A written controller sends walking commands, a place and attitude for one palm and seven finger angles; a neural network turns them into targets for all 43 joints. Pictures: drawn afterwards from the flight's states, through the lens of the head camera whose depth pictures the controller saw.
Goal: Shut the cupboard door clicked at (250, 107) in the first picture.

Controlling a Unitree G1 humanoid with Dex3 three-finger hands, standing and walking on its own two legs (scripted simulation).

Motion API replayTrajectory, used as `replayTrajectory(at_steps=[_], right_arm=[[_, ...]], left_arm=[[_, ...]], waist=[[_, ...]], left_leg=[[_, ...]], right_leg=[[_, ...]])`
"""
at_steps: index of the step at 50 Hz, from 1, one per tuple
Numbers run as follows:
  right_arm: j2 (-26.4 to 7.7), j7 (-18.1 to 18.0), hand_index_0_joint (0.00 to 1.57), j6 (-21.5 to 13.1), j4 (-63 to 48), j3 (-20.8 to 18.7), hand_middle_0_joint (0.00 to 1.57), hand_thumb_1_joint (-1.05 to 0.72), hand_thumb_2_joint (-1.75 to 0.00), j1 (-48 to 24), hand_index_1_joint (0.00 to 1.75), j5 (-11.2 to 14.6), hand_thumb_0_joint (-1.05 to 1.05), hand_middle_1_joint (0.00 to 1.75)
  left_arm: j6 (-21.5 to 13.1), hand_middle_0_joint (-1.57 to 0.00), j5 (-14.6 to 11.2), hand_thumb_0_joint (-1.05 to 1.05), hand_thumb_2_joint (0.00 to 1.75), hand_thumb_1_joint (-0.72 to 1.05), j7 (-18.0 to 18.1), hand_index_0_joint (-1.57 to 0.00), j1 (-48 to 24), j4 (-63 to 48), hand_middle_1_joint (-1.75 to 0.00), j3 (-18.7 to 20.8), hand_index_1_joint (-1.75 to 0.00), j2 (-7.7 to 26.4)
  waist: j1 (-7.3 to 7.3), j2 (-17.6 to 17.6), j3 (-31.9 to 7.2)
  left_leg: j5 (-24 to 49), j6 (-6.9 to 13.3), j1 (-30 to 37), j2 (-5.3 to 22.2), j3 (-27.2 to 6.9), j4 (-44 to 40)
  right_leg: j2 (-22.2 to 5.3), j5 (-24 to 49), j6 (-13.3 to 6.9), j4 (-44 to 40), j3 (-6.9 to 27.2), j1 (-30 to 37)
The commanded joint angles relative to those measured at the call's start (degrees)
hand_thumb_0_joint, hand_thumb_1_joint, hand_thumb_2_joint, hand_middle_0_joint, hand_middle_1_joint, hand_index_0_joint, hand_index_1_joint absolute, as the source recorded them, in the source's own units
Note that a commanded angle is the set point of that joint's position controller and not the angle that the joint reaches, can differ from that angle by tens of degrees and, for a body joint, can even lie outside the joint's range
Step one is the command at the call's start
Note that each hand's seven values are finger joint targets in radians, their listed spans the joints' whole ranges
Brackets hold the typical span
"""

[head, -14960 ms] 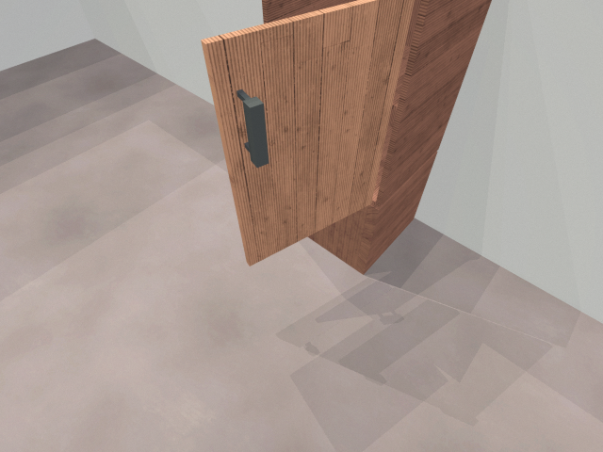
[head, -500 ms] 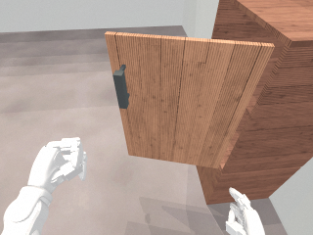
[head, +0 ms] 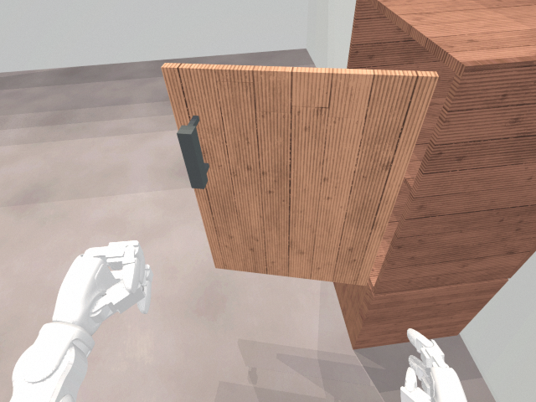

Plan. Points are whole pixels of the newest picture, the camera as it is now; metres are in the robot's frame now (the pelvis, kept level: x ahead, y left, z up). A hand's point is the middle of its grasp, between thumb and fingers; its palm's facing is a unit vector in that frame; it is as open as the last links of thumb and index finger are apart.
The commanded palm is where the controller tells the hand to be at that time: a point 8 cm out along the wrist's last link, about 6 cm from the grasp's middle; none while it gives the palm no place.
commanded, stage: bring the fist close to the handle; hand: left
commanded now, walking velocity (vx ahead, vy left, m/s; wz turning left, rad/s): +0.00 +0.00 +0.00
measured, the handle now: (197, 152) +0.51 +0.19 +0.12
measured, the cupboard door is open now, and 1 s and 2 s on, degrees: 74 74 71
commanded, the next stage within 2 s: push the door shut along its arc in 1.40 s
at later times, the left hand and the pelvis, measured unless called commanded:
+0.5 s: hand (168, 239) +0.31 +0.18 +0.11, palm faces -0.05 -1.00 -0.03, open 3.1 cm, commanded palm +0.29 +0.22 +0.12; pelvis +0.01 +0.00 +0.00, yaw -1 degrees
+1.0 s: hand (196, 193) +0.39 +0.15 +0.13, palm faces -0.06 -1.00 -0.04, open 3.1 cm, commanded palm +0.37 +0.21 +0.12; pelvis +0.01 +0.01 +0.00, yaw -1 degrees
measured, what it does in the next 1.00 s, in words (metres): stands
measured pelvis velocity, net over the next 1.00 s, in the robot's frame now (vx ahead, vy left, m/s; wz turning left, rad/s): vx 0.01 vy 0.01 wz -0.02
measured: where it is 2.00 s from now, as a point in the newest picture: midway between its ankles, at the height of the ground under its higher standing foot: outside the picture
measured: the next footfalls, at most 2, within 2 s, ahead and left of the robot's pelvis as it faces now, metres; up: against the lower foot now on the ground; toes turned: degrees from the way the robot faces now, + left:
none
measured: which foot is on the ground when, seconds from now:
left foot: down 0.00-1.00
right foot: down 0.00-1.00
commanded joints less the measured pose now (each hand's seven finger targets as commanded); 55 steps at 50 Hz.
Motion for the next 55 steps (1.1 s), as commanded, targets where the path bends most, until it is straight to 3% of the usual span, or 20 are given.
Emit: replayTrajectory(at_steps=[1, 6, 7, 8, 11, 15, 17, 22, 26, 27, 32, 34, 36, 39, 42, 45, 47, 50, 52, 55], right_arm=[[-5.95, -0.71, 0.2, -3.41, -9.56, -2.6, 0.2, -0.9, -0.9, -6.74, 0.3, 0.15, 0.0, 0.3], [-5.68, -1.23, 0.2, -3.48, -8.06, -2.33, 0.2, -0.9, -0.9, -6.64, 0.3, 0.08, 0.0, 0.3], [-5.88, -1.24, 0.2, -3.45, -7.71, -2.45, 0.2, -0.9, -0.9, -6.2, 0.3, 0.03, 0.0, 0.3], [-5.46, -1.05, 0.2, -3.55, -7.87, -2.31, 0.2, -0.9, -0.9, -6.46, 0.3, 0.12, 0.0, 0.3], [-5.62, -0.95, 0.2, -3.52, -7.69, -2.51, 0.2, -0.9, -0.9, -5.79, 0.3, 0.27, 0.0, 0.3], [-5.95, -0.68, 0.2, -2.56, -7.89, -2.5, 0.2, -0.9, -0.9, -5.74, 0.3, 0.36, 0.0, 0.3], [-6.33, -0.58, 0.2, -1.87, -7.83, -2.68, 0.2, -0.9, -0.9, -5.66, 0.3, 0.12, 0.0, 0.3], [-5.82, -0.28, 0.2, -0.31, -8.05, -2.52, 0.2, -0.9, -0.9, -6.34, 0.3, -0.21, 0.0, 0.3], [-5.45, 0.1, 0.2, -0.16, -7.79, -2.73, 0.2, -0.9, -0.9, -5.92, 0.3, -0.15, 0.0, 0.3], [-5.74, 0.11, 0.2, -0.05, -7.51, -2.89, 0.2, -0.9, -0.9, -5.54, 0.3, -0.15, 0.0, 0.3], [-6.48, -0.11, 0.2, 1.6, -6.25, -3.03, 0.2, -0.9, -0.9, -4.75, 0.3, 0.35, 0.0, 0.3], [-6.27, 0.04, 0.2, 1.97, -6.83, -3.06, 0.2, -0.9, -0.9, -5.16, 0.3, 0.41, 0.0, 0.3], [-6.26, 0.12, 0.2, 2.4, -7.03, -3.09, 0.2, -0.9, -0.9, -5.24, 0.3, 0.15, 0.0, 0.3], [-6.2, 0.16, 0.2, 3.34, -6.31, -2.95, 0.2, -0.9, -0.9, -4.96, 0.3, -0.2, 0.0, 0.3], [-6.21, 0.41, 0.2, 3.96, -5.7, -3.04, 0.2, -0.9, -0.9, -4.62, 0.3, -0.51, 0.0, 0.3], [-6.12, 0.73, 0.2, 4.71, -4.95, -3.11, 0.2, -0.9, -0.9, -4.04, 0.3, -0.34, 0.0, 0.3], [-6.78, 0.7, 0.2, 5.73, -4.41, -3.27, 0.2, -0.9, -0.9, -3.23, 0.3, -0.3, 0.0, 0.3], [-6.78, 0.79, 0.2, 6.78, -4.78, -3.33, 0.2, -0.9, -0.9, -3.22, 0.3, 0.07, 0.0, 0.3], [-7.06, 0.91, 0.2, 7.34, -5.13, -3.49, 0.2, -0.9, -0.9, -2.82, 0.3, -0.15, 0.0, 0.3], [-6.84, 1.09, 0.2, 7.82, -6.05, -3.62, 0.2, -0.9, -0.9, -2.98, 0.3, -0.15, 0.0, 0.3]], left_arm=[[-2.62, -1.3, -1.58, 0.0, 0.9, 0.9, -0.4, -1.3, -10.76, -11.39, -1.5, 6.17, -1.5, 10.07], [-5.2, -1.3, -1.44, 0.0, 0.9, 0.9, 1.99, -1.3, -21.12, -9.08, -1.5, 6.21, -1.5, 9.73], [-5.43, -1.3, -1.02, 0.0, 0.9, 0.9, 2.26, -1.3, -21.3, -8.19, -1.5, 7.31, -1.5, 11.41], [-5.67, -1.3, -0.78, 0.0, 0.9, 0.9, 1.87, -1.3, -22.27, -8.12, -1.5, 4.46, -1.5, 8.52], [-4.64, -1.3, -0.05, 0.0, 0.9, 0.9, 0.96, -1.3, -22.7, -5.63, -1.5, 2.05, -1.5, 7.08], [-1.64, -1.3, 0.14, 0.0, 0.9, 0.9, 0.44, -1.3, -22.78, -0.85, -1.5, 1.52, -1.5, 6.68], [-0.79, -1.3, 0.17, 0.0, 0.9, 0.9, 1.29, -1.3, -23.01, 0.13, -1.5, 5.16, -1.5, 9.92], [-2.19, -1.3, 0.76, 0.0, 0.9, 0.9, 4.13, -1.3, -31.29, -0.76, -1.5, 7.71, -1.5, 11.79], [-4.23, -1.3, 1.69, 0.0, 0.9, 0.9, 4.32, -1.3, -35.33, -1.03, -1.5, 2.92, -1.5, 7.6], [-4.14, -1.3, 1.79, 0.0, 0.9, 0.9, 4.2, -1.3, -34.57, 0.31, -1.5, 3.36, -1.5, 8.49], [-1.31, -1.3, 2.4, 0.0, 0.9, 0.9, 3.42, -1.3, -39.0, 9.43, -1.5, 1.07, -1.5, 7.25], [-0.59, -1.3, 2.74, 0.0, 0.9, 0.9, 3.95, -1.3, -41.72, 9.09, -1.5, -0.21, -1.5, 5.74], [-0.78, -1.3, 2.98, 0.0, 0.9, 0.9, 5.24, -1.3, -44.14, 7.98, -1.5, 0.88, -1.5, 6.57], [-2.22, -1.3, 3.7, 0.0, 0.9, 0.9, 7.31, -1.3, -50.13, 9.48, -1.5, 2.54, -1.5, 8.71], [-4.12, -1.3, 4.76, 0.0, 0.9, 0.9, 8.85, -1.3, -53.58, 10.78, -1.5, 2.45, -1.5, 9.17], [-4.15, -1.3, 5.23, 0.0, 0.9, 0.9, 8.86, -1.3, -55.69, 16.08, -1.5, 0.84, -1.5, 7.37], [-3.41, -1.3, 5.47, 0.0, 0.9, 0.9, 8.54, -1.3, -55.55, 21.34, -1.5, 2.22, -1.5, 9.21], [-2.51, -1.3, 5.04, 0.0, 0.9, 0.9, 7.65, -1.3, -58.31, 25.48, -1.5, 1.37, -1.5, 7.94], [-2.64, -1.3, 4.67, 0.0, 0.9, 0.9, 7.31, -1.3, -55.66, 27.19, -1.5, 4.49, -1.5, 10.69], [-4.69, -1.3, 4.32, 0.0, 0.9, 0.9, 6.58, -1.3, -57.68, 24.02, -1.5, 5.21, -1.5, 11.52]], waist=[[-0.47, -5.25, -4.45], [-1.38, -2.55, -5.09], [-1.08, -2.69, -5.88], [-1.4, -1.0, -7.32], [-1.21, -0.58, -9.21], [-1.12, -4.77, -7.41], [-0.14, -6.41, -8.08], [-0.19, -3.81, -10.81], [-1.37, 0.41, -13.48], [-1.36, -1.85, -13.64], [-2.51, -5.34, -9.06], [-2.39, -3.55, -10.37], [-1.93, -2.61, -13.71], [-2.62, -4.58, -14.62], [-2.6, -2.81, -16.08], [-3.11, -1.3, -15.26], [-3.14, -4.87, -13.79], [-3.42, -5.12, -13.72], [-1.81, -5.64, -15.0], [-1.67, -4.12, -17.72]], left_leg=[[1.57, 2.1, 4.01, -1.83, -0.88, -4.33], [1.54, 2.05, 5.72, -1.65, -1.39, -4.64], [2.34, 2.06, 5.81, -1.6, -1.42, -4.49], [3.12, 2.14, 6.93, -1.75, -1.12, -4.58], [5.6, 2.13, 8.17, -1.75, -1.02, -4.75], [5.76, 2.19, 6.32, -1.69, -0.93, -4.93], [7.03, 2.21, 5.91, -1.66, -0.76, -4.67], [9.14, 2.0, 7.47, -1.71, -0.38, -4.75], [11.37, 1.8, 10.74, -1.51, -0.23, -4.51], [11.99, 1.94, 10.36, -1.43, -0.3, -4.09], [7.58, 1.92, 7.72, -1.41, -0.59, -4.72], [8.21, 1.77, 8.66, -1.41, -0.85, -5.02], [9.63, 1.68, 10.17, -1.46, -0.92, -4.85], [9.99, 1.75, 9.96, -1.23, -0.91, -4.65], [10.72, 1.62, 10.92, -1.09, -0.7, -4.2], [10.75, 1.4, 10.92, -1.08, -0.62, -4.1], [9.99, 1.57, 8.86, -1.05, -0.51, -4.16], [9.07, 1.66, 7.74, -1.37, -0.02, -4.16], [9.88, 1.65, 6.99, -1.43, 0.01, -4.16], [12.23, 1.72, 7.85, -1.63, 0.48, -3.73]], right_leg=[[-1.06, 2.7, 2.05, -10.38, 5.96, -3.65], [-0.47, 2.99, 1.58, -9.26, 4.9, -4.99], [-0.42, 3.97, 1.51, -8.97, 5.02, -4.22], [-0.55, 5.76, 1.49, -8.51, 4.82, -4.1], [-0.3, 11.22, 1.42, -7.14, 3.58, -3.2], [-0.54, 12.54, 1.84, -7.43, 3.57, -3.46], [-0.67, 13.93, 1.9, -7.29, 4.12, -2.09], [-0.54, 16.14, 1.47, -6.28, 3.75, -1.23], [-0.03, 18.56, 1.03, -5.14, 2.85, -2.13], [0.02, 19.38, 1.07, -5.24, 3.0, -1.5], [0.05, 15.0, 1.31, -6.46, 2.84, -4.49], [0.02, 15.34, 1.05, -5.95, 2.41, -4.58], [0.0, 16.43, 0.84, -5.48, 2.34, -3.56], [0.1, 16.69, 0.93, -5.26, 2.58, -3.33], [0.25, 16.92, 0.72, -4.83, 2.75, -3.41], [0.27, 17.57, 0.6, -4.82, 2.74, -4.54], [0.33, 17.37, 0.75, -5.41, 2.89, -4.07], [0.06, 17.56, 0.92, -5.71, 3.29, -4.29], [0.05, 18.41, 0.76, -5.65, 3.48, -2.24], [-0.1, 22.09, 0.75, -4.69, 3.87, -0.79]])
